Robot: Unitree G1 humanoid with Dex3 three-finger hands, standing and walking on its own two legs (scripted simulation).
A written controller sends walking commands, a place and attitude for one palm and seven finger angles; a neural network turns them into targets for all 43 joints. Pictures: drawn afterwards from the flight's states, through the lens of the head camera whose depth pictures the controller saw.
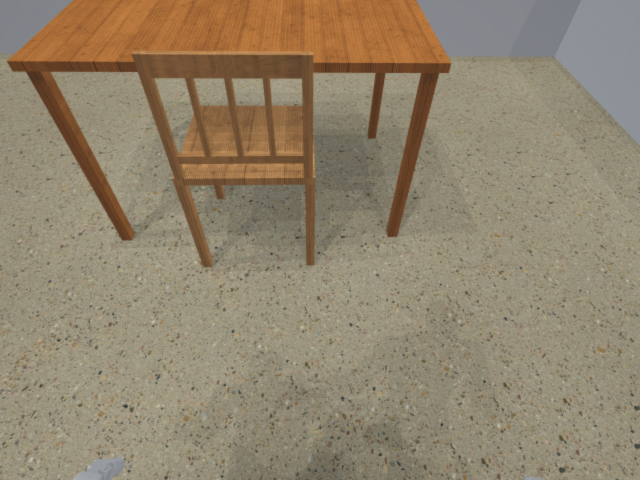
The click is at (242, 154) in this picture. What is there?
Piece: chair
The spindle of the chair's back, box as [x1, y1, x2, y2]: [224, 78, 243, 155]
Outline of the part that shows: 224,78 237,154 242,155 243,150 231,78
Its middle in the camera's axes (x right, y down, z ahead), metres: -0.24 -0.32 +1.05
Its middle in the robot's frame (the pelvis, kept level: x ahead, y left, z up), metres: +0.98 +0.28 -0.11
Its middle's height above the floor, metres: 0.66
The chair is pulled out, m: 0.00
